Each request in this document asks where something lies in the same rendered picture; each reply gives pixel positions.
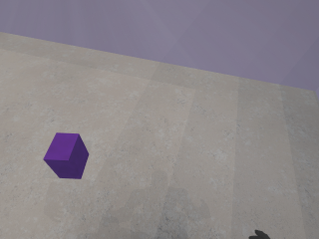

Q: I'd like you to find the right robot hand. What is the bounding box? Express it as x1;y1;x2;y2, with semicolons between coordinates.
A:
248;229;270;239

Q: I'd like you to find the carton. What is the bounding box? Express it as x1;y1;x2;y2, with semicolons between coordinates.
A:
43;132;89;179

